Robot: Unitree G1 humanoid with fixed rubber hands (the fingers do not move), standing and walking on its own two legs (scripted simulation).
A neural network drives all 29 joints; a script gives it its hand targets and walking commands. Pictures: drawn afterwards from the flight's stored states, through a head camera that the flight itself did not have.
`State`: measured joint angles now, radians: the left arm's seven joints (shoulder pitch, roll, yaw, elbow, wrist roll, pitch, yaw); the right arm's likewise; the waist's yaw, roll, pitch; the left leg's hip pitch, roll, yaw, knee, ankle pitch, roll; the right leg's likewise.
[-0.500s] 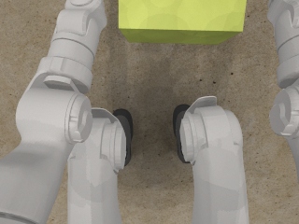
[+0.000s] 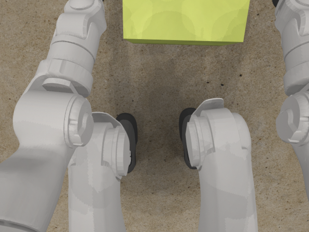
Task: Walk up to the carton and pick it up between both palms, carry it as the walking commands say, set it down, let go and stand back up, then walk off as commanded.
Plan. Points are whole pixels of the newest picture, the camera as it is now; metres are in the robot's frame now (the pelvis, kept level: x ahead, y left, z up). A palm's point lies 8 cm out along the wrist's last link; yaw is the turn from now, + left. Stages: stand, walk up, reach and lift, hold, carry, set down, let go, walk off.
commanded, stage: set down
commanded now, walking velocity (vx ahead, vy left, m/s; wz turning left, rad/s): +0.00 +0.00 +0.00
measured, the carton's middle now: out of the picture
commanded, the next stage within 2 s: none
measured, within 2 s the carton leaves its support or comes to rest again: neither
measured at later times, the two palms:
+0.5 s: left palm out of the picture +0.55 +0.08 -0.19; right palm out of the picture +0.51 -0.27 -0.18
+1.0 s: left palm out of the picture +0.55 +0.08 -0.20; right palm out of the picture +0.51 -0.28 -0.19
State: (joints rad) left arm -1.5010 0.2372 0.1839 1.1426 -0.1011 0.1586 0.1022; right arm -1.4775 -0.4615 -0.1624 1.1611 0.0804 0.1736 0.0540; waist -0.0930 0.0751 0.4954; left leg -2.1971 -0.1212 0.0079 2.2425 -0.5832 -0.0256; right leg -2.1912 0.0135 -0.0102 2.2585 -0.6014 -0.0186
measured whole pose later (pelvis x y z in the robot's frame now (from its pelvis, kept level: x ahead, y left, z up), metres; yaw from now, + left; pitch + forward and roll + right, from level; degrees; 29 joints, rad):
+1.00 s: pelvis +0.00 +0.00 +0.01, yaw -1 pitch +32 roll +1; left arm -1.52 0.29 0.13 1.18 -0.17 0.09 0.12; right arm -1.52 -0.46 -0.23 1.28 0.13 0.04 0.02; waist -0.08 0.03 0.51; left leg -2.19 -0.10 0.00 2.22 -0.60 -0.04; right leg -2.20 0.01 -0.03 2.23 -0.59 -0.03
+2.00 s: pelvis -0.01 +0.00 +0.10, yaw -3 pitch +31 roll +1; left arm -1.46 0.35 0.13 0.73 -0.20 0.34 0.19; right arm -1.48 -0.61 -0.21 0.88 0.23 0.27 0.06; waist -0.07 0.03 0.52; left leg -1.93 -0.05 0.01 1.92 -0.53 -0.01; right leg -1.95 0.02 -0.02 1.92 -0.50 -0.03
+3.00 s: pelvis +0.02 -0.01 +0.31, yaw -4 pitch +39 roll +2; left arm -1.17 0.23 0.26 0.83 -0.02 0.29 0.10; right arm -1.24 -0.50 -0.30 1.04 0.00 0.21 0.15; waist -0.03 0.02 0.12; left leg -1.41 -0.03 -0.01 1.00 -0.26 -0.02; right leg -1.44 0.05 0.02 1.01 -0.24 -0.03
